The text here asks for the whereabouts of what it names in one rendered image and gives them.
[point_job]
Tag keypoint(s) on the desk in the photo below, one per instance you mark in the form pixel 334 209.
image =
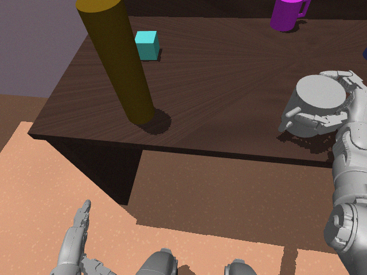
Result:
pixel 219 87

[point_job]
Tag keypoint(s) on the left robot arm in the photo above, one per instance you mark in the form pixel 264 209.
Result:
pixel 66 269

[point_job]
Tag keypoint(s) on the left robot hand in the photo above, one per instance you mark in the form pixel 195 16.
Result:
pixel 72 248

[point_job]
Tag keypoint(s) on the right robot arm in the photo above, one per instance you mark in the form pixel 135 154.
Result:
pixel 346 229

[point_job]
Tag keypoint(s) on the right robot hand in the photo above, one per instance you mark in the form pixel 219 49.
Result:
pixel 353 109

